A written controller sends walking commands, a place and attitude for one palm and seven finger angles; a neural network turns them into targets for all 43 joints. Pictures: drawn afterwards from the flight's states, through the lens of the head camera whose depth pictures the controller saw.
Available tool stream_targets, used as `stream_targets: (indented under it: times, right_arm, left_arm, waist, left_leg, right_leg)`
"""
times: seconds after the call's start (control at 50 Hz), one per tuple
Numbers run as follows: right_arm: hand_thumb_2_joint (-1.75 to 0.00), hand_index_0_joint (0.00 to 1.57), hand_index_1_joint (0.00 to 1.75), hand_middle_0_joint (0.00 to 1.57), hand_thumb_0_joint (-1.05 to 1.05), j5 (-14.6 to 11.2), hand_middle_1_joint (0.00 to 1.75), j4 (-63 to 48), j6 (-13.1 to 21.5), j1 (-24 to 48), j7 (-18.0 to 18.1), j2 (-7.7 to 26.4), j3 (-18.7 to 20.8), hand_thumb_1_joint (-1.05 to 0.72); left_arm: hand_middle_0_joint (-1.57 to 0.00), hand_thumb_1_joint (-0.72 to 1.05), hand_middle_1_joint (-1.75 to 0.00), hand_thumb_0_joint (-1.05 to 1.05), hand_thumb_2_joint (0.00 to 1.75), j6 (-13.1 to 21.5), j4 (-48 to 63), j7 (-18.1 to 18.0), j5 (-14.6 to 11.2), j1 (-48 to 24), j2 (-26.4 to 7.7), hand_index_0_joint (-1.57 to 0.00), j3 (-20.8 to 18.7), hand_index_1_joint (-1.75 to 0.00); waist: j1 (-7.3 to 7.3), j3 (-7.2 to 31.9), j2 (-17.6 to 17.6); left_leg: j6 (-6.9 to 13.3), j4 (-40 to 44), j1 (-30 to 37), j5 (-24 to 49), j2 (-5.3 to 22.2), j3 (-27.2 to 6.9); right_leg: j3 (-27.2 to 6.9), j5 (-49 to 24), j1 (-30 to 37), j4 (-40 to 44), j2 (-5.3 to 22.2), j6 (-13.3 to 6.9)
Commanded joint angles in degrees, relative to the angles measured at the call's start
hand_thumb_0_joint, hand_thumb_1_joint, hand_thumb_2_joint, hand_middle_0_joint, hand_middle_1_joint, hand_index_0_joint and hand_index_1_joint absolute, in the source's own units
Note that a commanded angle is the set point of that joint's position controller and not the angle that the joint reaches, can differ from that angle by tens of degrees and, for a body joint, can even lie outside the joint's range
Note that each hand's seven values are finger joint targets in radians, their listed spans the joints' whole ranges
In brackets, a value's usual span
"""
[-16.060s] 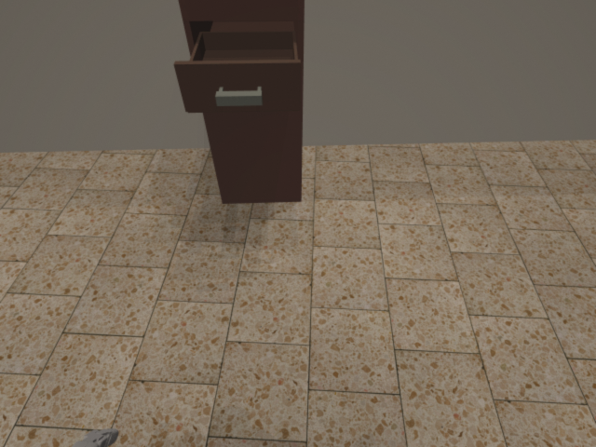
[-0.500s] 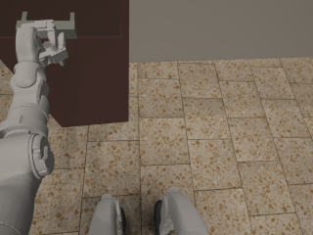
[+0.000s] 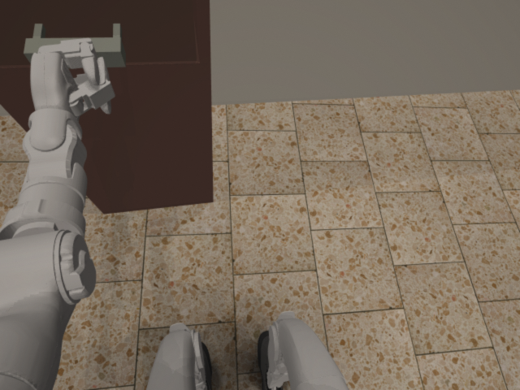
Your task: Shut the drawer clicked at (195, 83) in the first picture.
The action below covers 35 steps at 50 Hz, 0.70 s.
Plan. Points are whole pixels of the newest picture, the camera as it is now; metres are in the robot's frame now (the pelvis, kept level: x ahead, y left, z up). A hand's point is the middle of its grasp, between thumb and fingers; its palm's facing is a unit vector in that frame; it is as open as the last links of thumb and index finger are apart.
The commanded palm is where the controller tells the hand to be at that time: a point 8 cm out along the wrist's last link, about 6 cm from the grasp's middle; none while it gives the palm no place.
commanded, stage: pull the fist back off the drawer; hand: left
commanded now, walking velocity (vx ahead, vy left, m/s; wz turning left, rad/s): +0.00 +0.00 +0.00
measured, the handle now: (78, 41) +0.62 +0.21 +0.07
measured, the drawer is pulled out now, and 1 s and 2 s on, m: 0.00 0.00 0.00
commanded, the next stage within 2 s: draw the hand back to the body in 0.22 s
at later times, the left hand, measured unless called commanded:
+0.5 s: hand (101, 95) +0.51 +0.16 +0.09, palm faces +0.06 -1.00 -0.05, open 3.3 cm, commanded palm +0.45 +0.21 +0.11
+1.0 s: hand (20, 172) +0.36 +0.19 +0.17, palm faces +0.20 -0.95 -0.25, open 3.3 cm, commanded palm +0.32 +0.24 +0.19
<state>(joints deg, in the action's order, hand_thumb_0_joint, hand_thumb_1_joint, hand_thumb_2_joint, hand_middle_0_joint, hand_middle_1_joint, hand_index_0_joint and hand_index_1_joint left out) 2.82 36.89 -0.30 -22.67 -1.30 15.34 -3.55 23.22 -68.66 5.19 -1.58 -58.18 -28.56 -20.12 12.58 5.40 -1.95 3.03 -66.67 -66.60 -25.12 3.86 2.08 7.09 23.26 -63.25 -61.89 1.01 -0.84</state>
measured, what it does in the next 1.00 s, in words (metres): rises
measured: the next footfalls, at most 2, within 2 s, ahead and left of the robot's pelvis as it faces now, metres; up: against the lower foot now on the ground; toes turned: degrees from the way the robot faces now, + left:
none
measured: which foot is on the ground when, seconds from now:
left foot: down 0.00-1.00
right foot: down 0.00-1.00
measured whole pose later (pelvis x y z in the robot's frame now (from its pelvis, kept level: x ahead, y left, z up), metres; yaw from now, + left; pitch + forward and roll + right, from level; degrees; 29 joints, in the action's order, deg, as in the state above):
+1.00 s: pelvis +0.07 -0.02 +0.09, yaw +1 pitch +3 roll +0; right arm -2.6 31.7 0.1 -9.7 4.4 14.3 -2.0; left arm 4.9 -5.9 -1.9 -5.8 3.2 -17.2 -7.3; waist -0.4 1.8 -2.9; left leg 0.9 -34.1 -18.4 -18.9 1.5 4.3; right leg 5.1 18.9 -17.6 -33.3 0.7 -1.2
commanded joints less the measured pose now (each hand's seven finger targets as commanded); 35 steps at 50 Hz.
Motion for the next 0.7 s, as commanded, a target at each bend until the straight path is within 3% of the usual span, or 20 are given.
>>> stream_targets:
  times: [0.0,0.04,0.1,0.12,0.18,0.2,0.22,0.3,0.36,0.38,0.4,0.42,0.44,0.46,0.5,0.54,0.62,0.68]
  right_arm:
    - [-0.90,0.20,0.30,0.20,0.00,-0.43,0.30,-3.53,-0.12,-8.90,0.37,11.13,4.53,-0.90]
    - [-0.90,0.20,0.30,0.20,0.00,-0.40,0.30,-3.98,-0.56,-8.87,0.23,10.88,4.67,-0.90]
    - [-0.90,0.20,0.30,0.20,0.00,-0.65,0.30,-5.07,-1.42,-7.95,-0.29,10.03,5.24,-0.90]
    - [-0.90,0.20,0.30,0.20,0.00,-0.78,0.30,-4.99,-1.71,-7.94,-0.36,9.99,5.20,-0.90]
    - [-0.90,0.20,0.30,0.20,0.00,-1.09,0.30,-4.48,-2.46,-7.48,-0.21,9.78,5.45,-0.90]
    - [-0.90,0.20,0.30,0.20,0.00,-1.07,0.30,-4.43,-2.61,-7.59,-0.07,9.82,5.55,-0.90]
    - [-0.90,0.20,0.30,0.20,0.00,-1.01,0.30,-4.48,-2.63,-7.24,0.05,9.66,5.52,-0.90]
    - [-0.90,0.20,0.30,0.20,0.00,-1.05,0.30,-4.18,-2.89,-6.82,-0.04,8.97,5.85,-0.90]
    - [-0.90,0.20,0.30,0.20,0.00,-1.95,0.30,-6.96,-3.40,-5.72,-0.33,8.94,6.46,-0.90]
    - [-0.90,0.20,0.30,0.20,0.00,-2.43,0.30,-7.92,-3.41,-5.16,-0.34,8.59,6.49,-0.90]
    - [-0.90,0.20,0.30,0.20,0.00,-3.00,0.30,-8.89,-3.40,-4.51,-0.20,8.17,6.43,-0.90]
    - [-0.90,0.20,0.30,0.20,0.00,-3.44,0.30,-9.31,-3.22,-4.10,-0.03,7.95,6.36,-0.90]
    - [-0.90,0.20,0.30,0.20,0.00,-4.07,0.30,-9.54,-3.01,-3.09,0.11,7.54,6.22,-0.90]
    - [-0.90,0.20,0.30,0.20,0.00,-4.37,0.30,-9.87,-2.86,-2.71,0.40,7.83,6.34,-0.90]
    - [-0.90,0.20,0.30,0.20,0.00,-4.83,0.30,-10.25,-2.15,-0.94,1.02,7.37,6.21,-0.90]
    - [-0.90,0.20,0.30,0.20,0.00,-4.96,0.30,-10.12,-1.03,0.12,1.45,6.96,6.20,-0.90]
    - [-0.90,0.20,0.30,0.20,0.00,-5.27,0.30,-9.51,0.81,2.43,2.09,7.09,6.13,-0.90]
    - [-0.90,0.20,0.30,0.20,0.00,-5.53,0.30,-10.28,1.94,4.97,2.55,7.01,5.83,-0.90]
  left_arm:
    - [-1.40,0.90,-1.60,0.00,0.90,4.25,14.86,-1.15,-1.31,-25.12,-10.12,-1.40,-1.34,-1.60]
    - [-1.40,0.90,-1.60,0.00,0.90,4.93,16.33,-1.31,-1.29,-21.79,-10.30,-1.40,-2.17,-1.60]
    - [-1.40,0.90,-1.60,0.00,0.90,5.71,20.22,-1.38,-2.36,-14.30,-6.33,-1.40,-0.87,-1.60]
    - [-1.40,0.90,-1.60,0.00,0.90,5.58,19.10,-1.40,-2.55,-13.00,-5.45,-1.40,-0.24,-1.60]
    - [-1.40,0.90,-1.60,0.00,0.90,5.58,18.75,-1.79,-2.41,-13.52,-5.72,-1.40,-0.49,-1.60]
    - [-1.40,0.90,-1.60,0.00,0.90,5.81,19.03,-1.96,-2.18,-13.18,-6.89,-1.40,-1.44,-1.60]
    - [-1.40,0.90,-1.60,0.00,0.90,6.60,20.90,-2.07,-2.16,-14.61,-6.62,-1.40,-0.87,-1.60]
    - [-1.40,0.90,-1.60,0.00,0.90,7.72,21.82,-1.50,-2.46,-11.95,-4.47,-1.40,0.18,-1.60]
    - [-1.40,0.90,-1.60,0.00,0.90,6.58,31.95,-0.39,-4.42,-0.90,-5.57,-1.40,-1.49,-1.60]
    - [-1.40,0.90,-1.60,0.00,0.90,5.43,35.30,0.09,-5.34,4.26,-5.34,-1.40,-1.60,-1.60]
    - [-1.40,0.90,-1.60,0.00,0.90,4.07,37.64,0.60,-6.05,9.19,-4.17,-1.40,-0.73,-1.60]
    - [-1.40,0.90,-1.60,0.00,0.90,2.52,38.29,1.05,-7.03,12.96,-1.99,-1.40,0.76,-1.60]
    - [-1.40,0.90,-1.60,0.00,0.90,1.27,41.44,1.29,-8.04,14.75,-1.26,-1.40,1.10,-1.60]
    - [-1.40,0.90,-1.60,0.00,0.90,0.26,43.68,1.26,-8.74,17.27,-2.91,-1.40,-0.25,-1.60]
    - [-1.40,0.90,-1.60,0.00,0.90,-0.78,48.58,1.10,-9.65,19.02,-0.76,-1.40,1.60,-1.60]
    - [-1.40,0.90,-1.60,0.00,0.90,-0.90,53.56,0.78,-10.39,21.68,1.21,-1.40,2.91,-1.60]
    - [-1.40,0.90,-1.60,0.00,0.90,-1.77,56.43,2.20,-11.05,26.84,2.71,-1.40,4.82,-1.60]
    - [-1.40,0.90,-1.60,0.00,0.90,-3.50,58.92,4.12,-12.11,32.53,2.82,-1.40,4.59,-1.60]
  waist:
    - [0.34,28.66,-7.45]
    - [-1.13,30.16,-8.17]
    - [-2.78,32.01,-7.06]
    - [-2.20,30.16,-4.77]
    - [-1.69,26.11,-3.68]
    - [-2.02,26.55,-2.69]
    - [-2.13,27.26,-5.12]
    - [-2.56,29.50,-5.45]
    - [-6.64,37.10,-8.28]
    - [-7.48,38.02,-7.15]
    - [-8.08,36.96,-4.28]
    - [-7.74,34.87,-2.92]
    - [-7.94,31.94,-3.12]
    - [-8.50,30.60,-0.58]
    - [-8.03,27.15,-0.60]
    - [-7.95,26.10,-2.57]
    - [-7.54,20.29,-1.50]
    - [-8.85,19.00,-1.47]
  left_leg:
    - [-1.50,11.05,27.23,5.41,-1.46,-7.66]
    - [-1.73,11.29,29.41,9.05,-1.48,-7.40]
    - [-1.98,11.49,32.52,15.28,-1.43,-6.37]
    - [-1.76,11.44,31.53,16.06,-1.45,-6.24]
    - [-1.47,11.47,28.54,15.10,-1.71,-5.06]
    - [-1.42,11.45,28.21,15.33,-1.77,-5.02]
    - [-1.55,11.20,29.62,16.72,-1.87,-5.02]
    - [-1.85,10.47,32.55,22.78,-1.85,-4.71]
    - [-2.19,12.33,39.90,32.10,-1.91,-4.08]
    - [-2.10,13.24,40.79,34.34,-1.92,-3.73]
    - [-1.86,14.32,39.90,35.04,-1.92,-3.43]
    - [-1.57,15.19,39.22,35.19,-1.93,-3.12]
    - [-1.44,16.31,38.29,34.39,-1.91,-2.30]
    - [-1.28,17.37,37.22,32.65,-1.99,-2.01]
    - [-1.14,19.26,37.25,29.76,-2.27,-1.33]
    - [-1.18,20.35,40.87,31.00,-2.28,-1.09]
    - [-1.21,22.58,42.58,28.85,-2.33,-1.42]
    - [-1.37,24.40,43.98,27.55,-2.64,-1.51]
  right_leg:
    - [-4.17,-1.45,9.85,9.29,-3.06,-0.41]
    - [-3.97,-3.60,11.31,8.91,-3.16,-0.66]
    - [-3.91,-8.03,14.68,9.43,-3.41,-0.66]
    - [-3.89,-9.06,15.02,9.57,-3.51,-0.60]
    - [-4.52,-10.14,16.11,10.09,-3.29,-0.16]
    - [-4.60,-10.69,17.05,9.90,-3.22,-0.15]
    - [-4.80,-11.65,16.53,9.45,-3.11,-0.32]
    - [-4.73,-16.77,18.02,8.74,-3.05,-0.30]
    - [-4.92,-23.66,25.44,10.00,-3.21,-0.48]
    - [-4.95,-26.39,28.94,10.91,-3.29,-0.35]
    - [-4.99,-28.50,32.02,11.87,-3.23,-0.21]
    - [-5.01,-30.04,33.33,12.74,-3.22,-0.06]
    - [-5.12,-31.47,34.97,13.96,-3.04,0.15]
    - [-5.14,-31.92,37.30,14.74,-3.01,0.26]
    - [-5.26,-31.66,38.95,16.38,-2.81,0.43]
    - [-5.18,-32.26,39.23,17.69,-2.72,0.47]
    - [-4.74,-30.15,39.30,19.88,-2.53,0.31]
    - [-4.47,-29.66,41.51,21.25,-2.07,0.20]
